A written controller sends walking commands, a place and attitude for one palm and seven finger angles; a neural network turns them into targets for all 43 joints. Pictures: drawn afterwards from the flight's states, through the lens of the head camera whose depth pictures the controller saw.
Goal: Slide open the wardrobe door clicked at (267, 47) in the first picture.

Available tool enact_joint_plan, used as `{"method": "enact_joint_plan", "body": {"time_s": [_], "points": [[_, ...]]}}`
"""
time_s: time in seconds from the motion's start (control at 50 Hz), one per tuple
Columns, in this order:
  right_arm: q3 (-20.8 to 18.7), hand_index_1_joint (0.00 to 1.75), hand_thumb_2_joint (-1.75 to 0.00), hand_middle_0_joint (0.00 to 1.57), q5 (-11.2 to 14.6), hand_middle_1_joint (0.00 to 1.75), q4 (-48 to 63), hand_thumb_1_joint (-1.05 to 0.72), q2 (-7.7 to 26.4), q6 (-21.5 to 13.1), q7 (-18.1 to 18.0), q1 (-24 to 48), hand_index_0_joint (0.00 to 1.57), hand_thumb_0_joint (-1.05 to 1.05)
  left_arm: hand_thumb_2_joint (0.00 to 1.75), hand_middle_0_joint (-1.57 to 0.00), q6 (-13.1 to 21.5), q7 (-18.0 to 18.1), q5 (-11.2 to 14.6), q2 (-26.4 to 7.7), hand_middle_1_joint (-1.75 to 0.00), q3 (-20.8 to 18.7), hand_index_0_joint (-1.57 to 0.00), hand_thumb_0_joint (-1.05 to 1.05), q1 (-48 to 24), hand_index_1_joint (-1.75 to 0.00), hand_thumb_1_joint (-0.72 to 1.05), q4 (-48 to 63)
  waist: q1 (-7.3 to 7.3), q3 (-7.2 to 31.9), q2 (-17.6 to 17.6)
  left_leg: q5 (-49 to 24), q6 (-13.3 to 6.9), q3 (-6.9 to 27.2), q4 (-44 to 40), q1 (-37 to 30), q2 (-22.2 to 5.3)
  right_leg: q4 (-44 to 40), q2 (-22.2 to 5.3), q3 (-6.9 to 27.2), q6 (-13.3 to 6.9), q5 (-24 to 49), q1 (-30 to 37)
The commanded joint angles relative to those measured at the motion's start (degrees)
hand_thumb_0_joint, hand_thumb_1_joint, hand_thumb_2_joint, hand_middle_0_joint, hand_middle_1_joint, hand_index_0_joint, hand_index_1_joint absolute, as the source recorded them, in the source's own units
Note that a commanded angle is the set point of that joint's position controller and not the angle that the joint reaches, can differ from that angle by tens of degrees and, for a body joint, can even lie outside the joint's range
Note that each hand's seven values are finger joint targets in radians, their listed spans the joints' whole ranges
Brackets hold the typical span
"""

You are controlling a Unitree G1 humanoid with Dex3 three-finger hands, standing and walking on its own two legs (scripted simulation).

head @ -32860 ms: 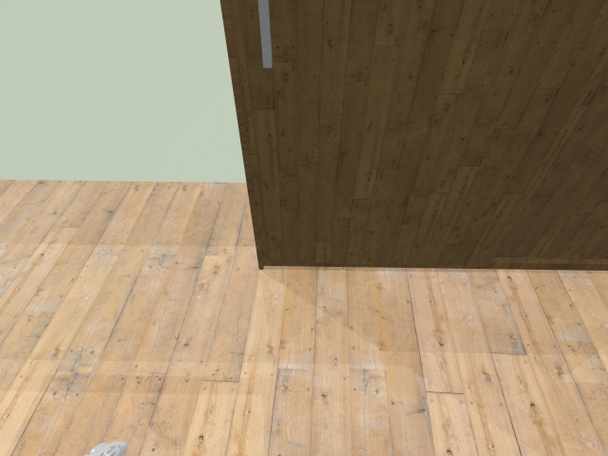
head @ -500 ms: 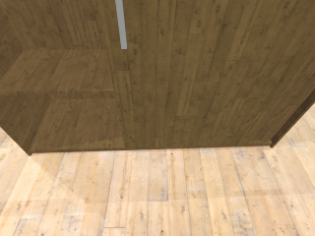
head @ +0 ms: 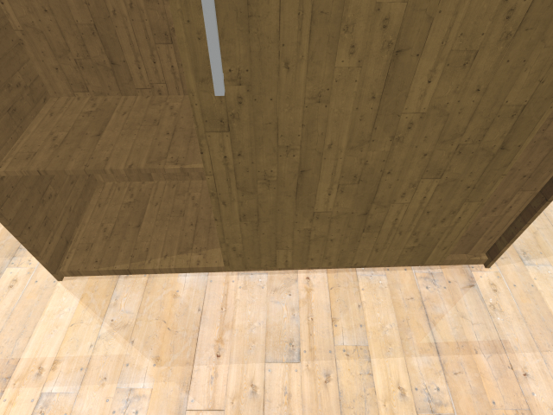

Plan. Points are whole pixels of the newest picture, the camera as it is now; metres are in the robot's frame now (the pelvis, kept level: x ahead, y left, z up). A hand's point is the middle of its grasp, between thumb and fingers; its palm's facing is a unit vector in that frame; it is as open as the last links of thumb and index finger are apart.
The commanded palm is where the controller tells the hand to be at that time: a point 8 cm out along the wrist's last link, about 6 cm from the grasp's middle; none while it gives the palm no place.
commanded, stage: stand and wait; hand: left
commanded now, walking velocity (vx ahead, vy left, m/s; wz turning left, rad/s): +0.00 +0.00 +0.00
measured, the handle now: (212, 22) +0.73 +0.17 +0.23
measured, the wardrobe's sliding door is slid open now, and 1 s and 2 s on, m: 0.68 0.68 0.68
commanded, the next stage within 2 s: none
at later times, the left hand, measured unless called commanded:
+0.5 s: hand out of the picture +0.08 +0.23 -0.16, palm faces -0.04 -0.94 -0.33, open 7.4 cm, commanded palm none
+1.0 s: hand out of the picture +0.07 +0.22 -0.16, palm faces -0.04 -0.94 -0.33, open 7.4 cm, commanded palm none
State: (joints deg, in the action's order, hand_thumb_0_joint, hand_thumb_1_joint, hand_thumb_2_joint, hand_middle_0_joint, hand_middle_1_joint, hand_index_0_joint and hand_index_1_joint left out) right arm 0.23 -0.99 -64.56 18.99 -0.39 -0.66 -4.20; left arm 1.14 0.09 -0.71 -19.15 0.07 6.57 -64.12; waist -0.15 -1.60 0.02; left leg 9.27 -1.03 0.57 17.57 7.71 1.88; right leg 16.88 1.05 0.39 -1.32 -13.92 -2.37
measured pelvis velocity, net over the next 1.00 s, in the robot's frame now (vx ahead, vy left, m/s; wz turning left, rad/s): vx -0.01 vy -0.02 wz -0.02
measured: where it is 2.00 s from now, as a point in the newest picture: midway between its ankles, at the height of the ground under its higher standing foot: outside the picture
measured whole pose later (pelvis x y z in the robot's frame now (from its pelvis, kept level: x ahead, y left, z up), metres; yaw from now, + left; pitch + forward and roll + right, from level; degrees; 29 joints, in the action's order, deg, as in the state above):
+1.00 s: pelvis -0.01 -0.02 +0.00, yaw -1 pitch -2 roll +0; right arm 0.1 -1.0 -65.3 19.2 0.1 -0.9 -6.1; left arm 1.1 0.1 -0.6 -18.5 0.0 7.3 -64.4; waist 0.3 -2.1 0.2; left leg 8.5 0.9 0.3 17.0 6.7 -0.5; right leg 15.8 3.3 0.8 -3.2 -12.4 -1.5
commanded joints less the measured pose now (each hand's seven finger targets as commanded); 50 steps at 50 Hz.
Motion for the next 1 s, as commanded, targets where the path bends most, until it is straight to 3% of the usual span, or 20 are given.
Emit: {"method": "enact_joint_plan", "body": {"time_s": [0.0, 0.22, 0.3, 0.42, 0.58, 0.98], "points": [[-2.3, 0.3, -0.9, 0.2, 0.3, 0.3, 3.1, -0.9, 11.8, -1.4, -0.6, 2.1, 0.2, 0.0, 0.9, -0.2, 1.2, 0.8, 0.2, -11.4, -0.3, -2.4, -0.2, 0.0, -1.8, -0.3, 0.9, 3.2, 0.59, 4.7, -0.5, -16.1, -0.7, 6.4, -0.4, -5.0, -8.9, -1.9, -8.5, 5.6, -0.9, 16.4, -1.8], [-2.2, 0.3, -0.9, 0.2, 0.3, 0.3, 3.3, -0.9, 11.6, -1.3, -0.8, 1.7, 0.2, 0.0, 0.9, -0.2, 1.3, 0.9, 0.2, -11.5, -0.3, -2.6, -0.2, 0.0, -1.2, -0.3, 0.9, 3.4, 0.52, 5.4, -0.6, -16.9, -0.5, 5.8, 0.3, -5.9, -8.9, -2.0, -8.6, 6.0, -0.9, 19.5, -0.9], [-2.2, 0.3, -0.9, 0.2, 0.3, 0.3, 3.1, -0.9, 11.7, -1.3, -0.8, 1.8, 0.2, 0.0, 0.9, -0.2, 1.1, 0.8, 0.3, -11.4, -0.3, -2.5, -0.2, 0.0, -1.6, -0.3, 0.9, 3.2, 0.55, 4.1, 0.6, -15.1, -0.3, 5.8, -0.4, -5.1, -8.9, -2.4, -8.5, 6.3, -1.1, 17.6, -1.3], [-2.1, 0.3, -0.9, 0.2, 0.3, 0.3, 3.1, -0.9, 11.6, -1.2, -0.8, 1.4, 0.2, 0.0, 0.9, -0.2, 1.2, 0.9, 0.2, -11.4, -0.3, -2.6, -0.2, 0.0, -1.3, -0.3, 0.9, 3.2, 0.49, 4.1, -1.0, -14.2, -0.3, 5.6, -0.5, -5.3, -9.0, -2.8, -8.3, 6.3, -1.0, 17.4, -1.4], [-2.2, 0.3, -0.9, 0.2, 0.2, 0.3, 2.8, -0.9, 11.7, -1.2, -0.9, 0.9, 0.2, 0.0, 0.9, -0.2, 1.2, 1.0, 0.3, -11.4, -0.3, -2.6, -0.2, 0.0, -1.5, -0.3, 0.9, 3.2, 0.59, 3.8, -0.5, -14.4, -0.1, 5.2, -0.4, -5.3, -9.1, -2.8, -8.4, 6.7, -1.1, 19.0, -1.3], [-2.3, 0.3, -0.9, 0.2, 0.2, 0.3, 2.6, -0.9, 11.4, -0.8, -0.8, 1.0, 0.2, 0.0, 0.9, -0.2, 1.2, 0.8, 0.3, -11.6, -0.3, -2.5, -0.2, 0.0, -1.8, -0.3, 0.9, 3.0, 0.74, 1.7, -0.7, -9.4, 0.1, 4.9, -1.1, -4.3, -8.9, -4.3, -8.2, 7.7, -0.8, 14.8, -3.3]]}}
